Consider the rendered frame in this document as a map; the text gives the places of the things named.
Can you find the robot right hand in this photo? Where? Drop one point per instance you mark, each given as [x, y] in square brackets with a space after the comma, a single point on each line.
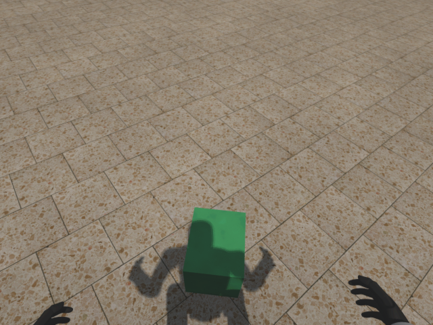
[388, 311]

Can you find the robot left hand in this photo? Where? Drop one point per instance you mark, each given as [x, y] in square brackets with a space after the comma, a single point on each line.
[46, 317]

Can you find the carton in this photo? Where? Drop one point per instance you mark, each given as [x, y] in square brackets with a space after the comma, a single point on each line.
[214, 261]

